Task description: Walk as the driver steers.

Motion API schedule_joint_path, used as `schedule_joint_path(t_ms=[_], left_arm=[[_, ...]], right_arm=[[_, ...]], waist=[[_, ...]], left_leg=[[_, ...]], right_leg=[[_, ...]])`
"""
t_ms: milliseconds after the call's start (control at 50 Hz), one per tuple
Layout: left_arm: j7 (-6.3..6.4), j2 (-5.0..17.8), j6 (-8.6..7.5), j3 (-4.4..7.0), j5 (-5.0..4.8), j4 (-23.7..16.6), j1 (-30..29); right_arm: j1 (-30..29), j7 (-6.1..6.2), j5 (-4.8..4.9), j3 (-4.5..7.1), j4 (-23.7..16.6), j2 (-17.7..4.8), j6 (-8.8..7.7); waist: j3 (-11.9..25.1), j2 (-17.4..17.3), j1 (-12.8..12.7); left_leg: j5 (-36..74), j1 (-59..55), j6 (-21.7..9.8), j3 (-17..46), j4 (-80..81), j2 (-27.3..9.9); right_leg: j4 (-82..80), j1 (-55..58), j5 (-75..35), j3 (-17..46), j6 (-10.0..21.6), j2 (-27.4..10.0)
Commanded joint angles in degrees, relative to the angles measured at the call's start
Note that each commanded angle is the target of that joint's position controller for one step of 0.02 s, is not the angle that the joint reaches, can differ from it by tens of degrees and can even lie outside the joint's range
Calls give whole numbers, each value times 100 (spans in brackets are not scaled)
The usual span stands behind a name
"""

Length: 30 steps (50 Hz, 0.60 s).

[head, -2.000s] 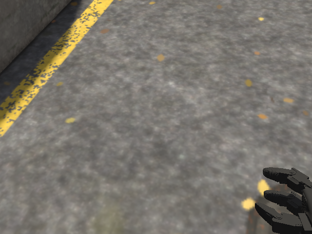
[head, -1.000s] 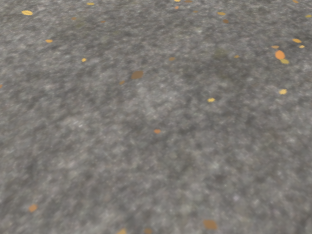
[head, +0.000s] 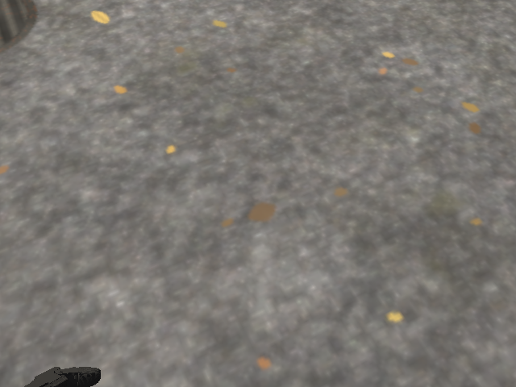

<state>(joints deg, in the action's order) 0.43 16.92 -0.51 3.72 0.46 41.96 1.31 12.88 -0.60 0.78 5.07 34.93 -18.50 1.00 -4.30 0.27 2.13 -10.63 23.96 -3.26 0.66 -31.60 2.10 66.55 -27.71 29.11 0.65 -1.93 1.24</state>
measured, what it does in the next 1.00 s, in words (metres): steps to the left, turning left: right foot, then left foot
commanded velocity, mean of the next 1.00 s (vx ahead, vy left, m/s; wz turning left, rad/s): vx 0.32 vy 0.00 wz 0.94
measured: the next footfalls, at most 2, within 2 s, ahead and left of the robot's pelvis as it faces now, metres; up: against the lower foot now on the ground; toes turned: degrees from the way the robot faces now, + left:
right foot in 0.24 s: +0.14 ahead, -0.14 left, +0.00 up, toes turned +23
left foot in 0.76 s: -0.02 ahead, +0.09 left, +0.00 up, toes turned +52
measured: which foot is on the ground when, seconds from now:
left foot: down 0.00-0.24, up 0.26-0.74, down 0.76-1.00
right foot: up 0.00-0.22, down 0.24-0.76, up 0.78-1.00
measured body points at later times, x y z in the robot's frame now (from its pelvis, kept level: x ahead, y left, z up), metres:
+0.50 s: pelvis +0.04 -0.06 +0.01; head +0.09 -0.06 +0.46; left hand +0.03 +0.25 -0.08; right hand +0.33 -0.24 -0.08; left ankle -0.03 +0.07 -0.65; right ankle +0.11 -0.16 -0.73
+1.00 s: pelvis +0.12 +0.12 +0.00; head +0.12 +0.17 +0.45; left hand +0.07 +0.46 -0.07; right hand +0.33 -0.04 -0.10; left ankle -0.05 +0.06 -0.73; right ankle +0.35 +0.16 -0.67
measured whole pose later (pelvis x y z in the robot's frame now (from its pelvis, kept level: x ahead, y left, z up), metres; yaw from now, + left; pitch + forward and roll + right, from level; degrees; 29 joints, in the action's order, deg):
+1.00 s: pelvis +0.12 +0.12 +0.00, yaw +56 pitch +2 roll -2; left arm -4.1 16.9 -7.2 2.7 -0.1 37.4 1.2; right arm 29.2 0.8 0.9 1.4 40.9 -13.8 -2.4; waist -1.5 2.0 4.4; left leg -23.0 -1.2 -3.2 4.4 -19.5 0.9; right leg 45.0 -40.2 1.2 0.7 -2.3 -2.6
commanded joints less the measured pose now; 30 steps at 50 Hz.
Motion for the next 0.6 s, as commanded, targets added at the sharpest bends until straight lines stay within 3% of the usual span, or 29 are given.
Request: schedule_joint_path(t_ms=[20,80,180,220,240,260,280,300,320,340,360,400,440,480,520,560,600], left_arm=[[30,529,-83,142,-3,-418,-71],[11,322,-95,72,-76,-283,24],[-66,489,-63,142,-108,-202,182],[-85,575,-96,224,-106,-103,526],[-58,802,-93,317,-63,-44,743],[1,1262,-36,404,44,-127,689],[-2,1280,-40,387,291,-194,447],[48,963,-74,320,264,-398,67],[113,667,-60,252,169,-474,-190],[175,592,-35,225,84,-519,-280],[227,598,-19,210,39,-509,-248],[292,672,8,214,69,-447,75],[300,778,45,247,109,-373,467],[264,917,71,300,109,-345,634],[196,1154,33,397,-3,-314,891],[145,1299,-61,458,-86,-329,924],[105,1334,-151,486,-120,-340,876]], right_arm=[[-403,196,62,260,-632,-829,-9],[-279,298,16,362,-661,-1019,71],[-434,297,43,395,-787,-1033,183],[-639,289,75,369,-852,-957,218],[-585,278,70,307,-874,-767,223],[-277,252,29,180,-893,-333,227],[-68,195,-7,247,-994,-606,136],[14,160,-4,354,-852,-1038,101],[22,153,19,410,-692,-1176,129],[84,173,-3,398,-578,-1067,178],[101,158,4,354,-581,-931,210],[-187,123,84,241,-722,-681,220],[-536,114,105,168,-875,-557,213],[-658,85,82,132,-946,-502,215],[-664,23,87,101,-962,-498,199],[-687,-52,100,103,-951,-553,169],[-686,-102,93,102,-875,-546,138]], waist=[[1173,-379,-345],[1467,-538,-292],[1374,-1019,-221],[1263,-1105,-408],[1279,-868,-419],[1296,494,-153],[1032,1522,98],[839,1218,149],[680,832,135],[635,619,119],[577,552,59],[542,544,-155],[651,656,-427],[784,736,-532],[1006,880,-639],[916,971,-615],[749,869,-553]], left_leg=[[2242,-1567,-1066,2084,1096,-1257],[2335,-1502,-971,2144,953,-1081],[950,-948,-640,2646,923,-847],[404,-577,-406,2728,703,-624],[-366,-129,-176,2546,296,-344],[-2133,807,118,1607,-995,404],[-2458,1433,343,1041,-2366,425],[-2058,1465,472,903,-3147,-28],[-1612,1414,559,774,-3439,-168],[-1298,1443,645,659,-3793,-212],[-1089,1549,725,546,-4089,-286],[-831,1670,831,224,-3905,-465],[-804,1824,935,108,-3421,-616],[-893,1714,978,60,-2951,-745],[-967,1524,887,-97,-2611,-841],[-1027,1398,698,-209,-2334,-892],[-1114,1124,500,-338,-1938,-907]], right_leg=[[-874,-765,-441,527,-47,-31],[-2000,-166,-754,550,-214,253],[-3071,607,-1254,561,-140,401],[-4096,1304,-1793,495,-6,301],[-4570,1918,-1999,794,192,-239],[-4985,2508,-1879,2251,808,-1623],[-5345,1986,-1998,3440,1546,-2435],[-5318,1783,-1946,3044,1644,-2396],[-5196,1607,-1778,2236,1397,-1953],[-5102,1635,-1827,1718,1211,-1601],[-5072,1672,-2137,1369,1209,-1519],[-5112,1872,-2614,797,1297,-1428],[-5105,2399,-2879,606,1434,-1579],[-5085,2709,-3055,427,1512,-1768],[-5409,2824,-1470,460,1432,-1985],[-5700,2744,-163,499,1279,-2158],[-5852,2615,264,305,1134,-2224]])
